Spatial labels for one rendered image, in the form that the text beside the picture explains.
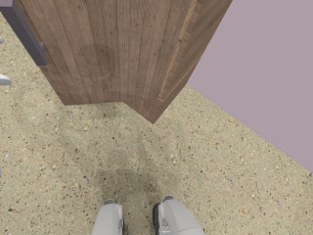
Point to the left robot thigh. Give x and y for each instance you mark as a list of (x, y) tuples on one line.
[(109, 220)]

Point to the handle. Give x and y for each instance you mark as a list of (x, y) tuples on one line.
[(13, 15)]

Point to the robot left hand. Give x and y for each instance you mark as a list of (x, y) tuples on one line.
[(4, 79)]

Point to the robot right shin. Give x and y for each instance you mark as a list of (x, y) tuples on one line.
[(166, 230)]

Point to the cupboard door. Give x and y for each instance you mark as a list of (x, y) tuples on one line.
[(106, 51)]

